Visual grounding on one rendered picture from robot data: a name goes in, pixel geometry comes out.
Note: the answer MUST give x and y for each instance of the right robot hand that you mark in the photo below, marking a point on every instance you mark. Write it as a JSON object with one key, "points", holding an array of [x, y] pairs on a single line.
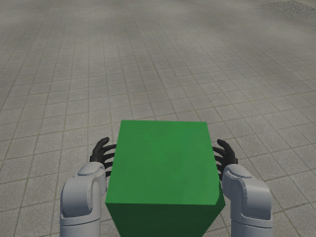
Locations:
{"points": [[228, 156]]}

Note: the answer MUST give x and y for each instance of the left robot hand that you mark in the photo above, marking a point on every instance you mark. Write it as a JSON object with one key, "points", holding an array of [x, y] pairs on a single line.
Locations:
{"points": [[99, 151]]}

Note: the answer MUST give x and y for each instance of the robot right forearm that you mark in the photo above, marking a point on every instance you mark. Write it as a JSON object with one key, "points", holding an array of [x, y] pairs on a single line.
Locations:
{"points": [[251, 203]]}

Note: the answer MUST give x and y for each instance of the carton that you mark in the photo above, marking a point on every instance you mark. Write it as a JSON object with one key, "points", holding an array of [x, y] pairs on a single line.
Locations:
{"points": [[164, 180]]}

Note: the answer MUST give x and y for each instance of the robot left forearm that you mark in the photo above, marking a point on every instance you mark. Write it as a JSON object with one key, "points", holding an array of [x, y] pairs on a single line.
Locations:
{"points": [[81, 202]]}

